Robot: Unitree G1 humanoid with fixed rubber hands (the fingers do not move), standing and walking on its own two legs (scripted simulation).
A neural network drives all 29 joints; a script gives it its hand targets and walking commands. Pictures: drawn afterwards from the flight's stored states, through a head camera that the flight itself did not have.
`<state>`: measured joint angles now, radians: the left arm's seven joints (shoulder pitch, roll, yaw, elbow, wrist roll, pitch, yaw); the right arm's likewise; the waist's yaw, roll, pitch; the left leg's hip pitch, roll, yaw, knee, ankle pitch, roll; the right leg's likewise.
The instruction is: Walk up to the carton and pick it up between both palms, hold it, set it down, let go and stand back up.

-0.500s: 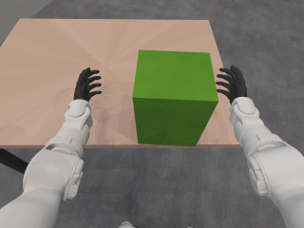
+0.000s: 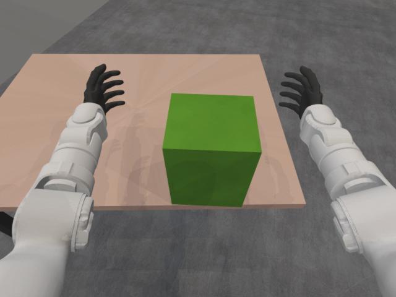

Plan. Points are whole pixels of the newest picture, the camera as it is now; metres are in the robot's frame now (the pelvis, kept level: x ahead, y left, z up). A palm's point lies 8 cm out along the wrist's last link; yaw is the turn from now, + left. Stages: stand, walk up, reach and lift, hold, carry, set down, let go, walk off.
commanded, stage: set down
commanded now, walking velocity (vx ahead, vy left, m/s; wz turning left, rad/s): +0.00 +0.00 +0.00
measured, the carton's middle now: (209, 154) +0.45 +0.00 -0.01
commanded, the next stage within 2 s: none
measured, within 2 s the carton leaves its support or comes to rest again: neither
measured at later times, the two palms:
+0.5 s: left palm (89, 135) +0.40 +0.24 +0.11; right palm (293, 137) +0.41 -0.16 +0.11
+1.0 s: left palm (91, 182) +0.33 +0.24 +0.05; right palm (301, 184) +0.34 -0.18 +0.05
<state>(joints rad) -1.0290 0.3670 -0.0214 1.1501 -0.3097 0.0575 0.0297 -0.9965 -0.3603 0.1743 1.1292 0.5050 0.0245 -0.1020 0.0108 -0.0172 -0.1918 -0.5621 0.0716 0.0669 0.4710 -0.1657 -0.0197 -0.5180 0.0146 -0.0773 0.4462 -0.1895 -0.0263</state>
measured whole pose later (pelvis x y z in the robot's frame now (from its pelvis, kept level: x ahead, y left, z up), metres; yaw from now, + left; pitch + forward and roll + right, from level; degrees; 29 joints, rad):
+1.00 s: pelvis +0.01 +0.00 +0.01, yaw +0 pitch +2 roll +0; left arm -0.32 0.25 0.09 0.56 -0.17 0.05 -0.02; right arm -0.28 -0.18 0.03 0.58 0.26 -0.05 -0.11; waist 0.03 -0.02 -0.01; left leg -0.23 0.05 0.08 0.36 -0.16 -0.02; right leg -0.20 0.01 -0.06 0.35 -0.19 -0.02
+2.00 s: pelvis +0.01 +0.01 +0.01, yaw +0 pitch -4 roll +0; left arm 0.05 0.22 -0.02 0.72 -0.14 -0.19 0.02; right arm 0.04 -0.13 0.00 0.83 0.10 -0.33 -0.01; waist 0.03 -0.03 0.03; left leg -0.13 0.04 0.09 0.42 -0.22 -0.01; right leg -0.11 -0.01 -0.05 0.43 -0.26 -0.01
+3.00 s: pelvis +0.01 +0.01 +0.01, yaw -1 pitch -5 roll +0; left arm 0.17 0.20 -0.01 0.54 -0.01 0.15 0.01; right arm 0.17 -0.18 -0.02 0.72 -0.03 -0.16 0.03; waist 0.01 -0.02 0.06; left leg -0.10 0.04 0.10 0.39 -0.20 -0.01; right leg -0.09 -0.01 -0.04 0.40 -0.23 -0.01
